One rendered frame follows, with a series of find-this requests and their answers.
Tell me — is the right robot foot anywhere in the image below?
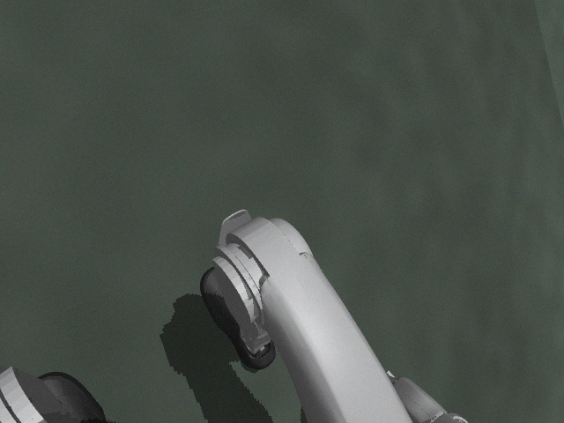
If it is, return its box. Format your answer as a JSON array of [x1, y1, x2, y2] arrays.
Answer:
[[200, 267, 276, 369]]

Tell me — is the right robot hand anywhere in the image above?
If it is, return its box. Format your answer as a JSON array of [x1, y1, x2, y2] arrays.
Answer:
[[384, 368, 447, 423]]

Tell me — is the left robot foot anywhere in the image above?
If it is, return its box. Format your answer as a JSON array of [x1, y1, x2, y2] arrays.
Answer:
[[38, 372, 107, 423]]

